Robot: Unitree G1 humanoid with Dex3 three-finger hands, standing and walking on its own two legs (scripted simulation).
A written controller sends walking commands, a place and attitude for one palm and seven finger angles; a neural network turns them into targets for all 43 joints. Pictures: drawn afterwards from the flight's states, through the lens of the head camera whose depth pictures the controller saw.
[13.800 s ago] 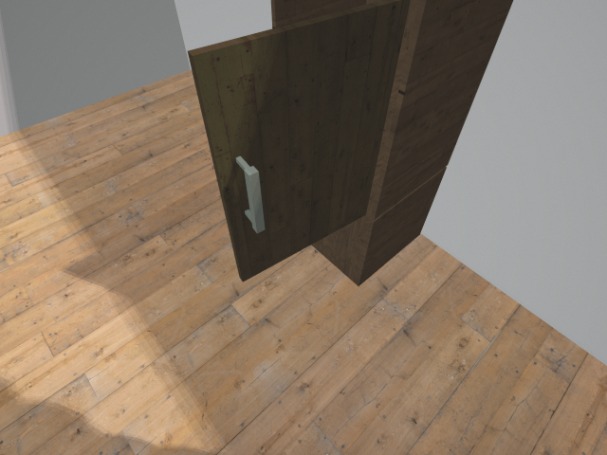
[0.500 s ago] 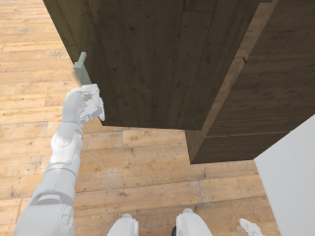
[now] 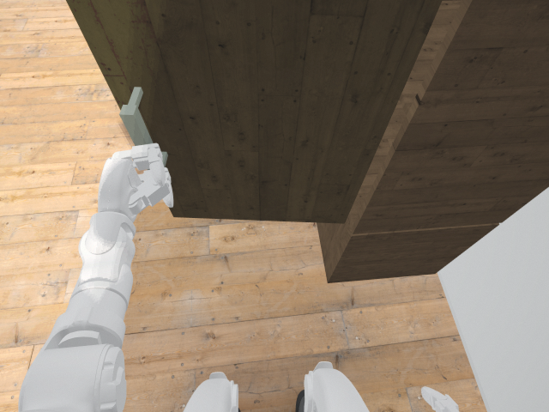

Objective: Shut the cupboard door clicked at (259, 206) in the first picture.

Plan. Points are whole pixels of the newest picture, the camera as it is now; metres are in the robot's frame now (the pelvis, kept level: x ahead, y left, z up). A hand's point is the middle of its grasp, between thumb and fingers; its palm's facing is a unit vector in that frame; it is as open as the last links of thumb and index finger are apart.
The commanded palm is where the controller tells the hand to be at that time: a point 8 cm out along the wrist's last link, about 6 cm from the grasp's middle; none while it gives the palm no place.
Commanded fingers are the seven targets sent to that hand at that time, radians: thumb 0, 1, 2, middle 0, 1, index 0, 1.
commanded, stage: push the door shut along its arc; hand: left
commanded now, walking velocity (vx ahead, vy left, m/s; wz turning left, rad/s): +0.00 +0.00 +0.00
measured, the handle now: (149, 138) +0.52 +0.20 +0.05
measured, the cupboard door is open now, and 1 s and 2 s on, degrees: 83 68 60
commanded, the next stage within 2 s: pull the fist back off the door in 1.56 s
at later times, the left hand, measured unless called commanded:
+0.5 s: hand (173, 151) +0.49 +0.15 +0.05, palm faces -0.17 -0.98 -0.04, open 3.1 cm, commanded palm +0.49 +0.19 +0.05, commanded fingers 0.00 0.90 0.90 -1.30 -1.50 -1.30 -1.50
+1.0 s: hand (191, 126) +0.55 +0.13 +0.05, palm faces -0.31 -0.95 -0.02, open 3.1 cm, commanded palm +0.55 +0.17 +0.05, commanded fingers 0.00 0.90 0.90 -1.30 -1.50 -1.30 -1.50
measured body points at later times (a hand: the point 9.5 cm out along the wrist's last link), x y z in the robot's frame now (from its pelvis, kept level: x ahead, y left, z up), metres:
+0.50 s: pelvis -0.01 +0.01 -0.02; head +0.13 +0.01 +0.41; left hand +0.50 +0.20 +0.06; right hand +0.02 -0.26 -0.13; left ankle +0.01 +0.12 -0.66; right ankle +0.04 -0.11 -0.66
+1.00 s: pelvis +0.00 +0.02 -0.03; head +0.17 +0.03 +0.39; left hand +0.56 +0.18 +0.05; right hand -0.02 -0.25 -0.13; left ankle +0.01 +0.12 -0.66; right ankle +0.04 -0.11 -0.66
